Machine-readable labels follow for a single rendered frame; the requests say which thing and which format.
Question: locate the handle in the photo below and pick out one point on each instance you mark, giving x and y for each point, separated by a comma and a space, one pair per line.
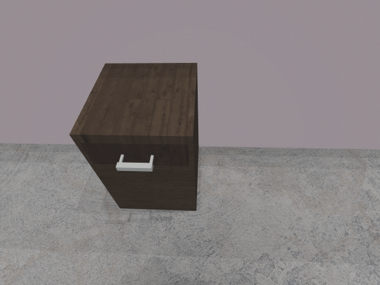
143, 167

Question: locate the drawer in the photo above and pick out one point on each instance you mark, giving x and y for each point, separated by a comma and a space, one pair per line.
164, 154

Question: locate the cabinet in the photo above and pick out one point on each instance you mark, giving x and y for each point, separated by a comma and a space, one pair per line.
144, 103

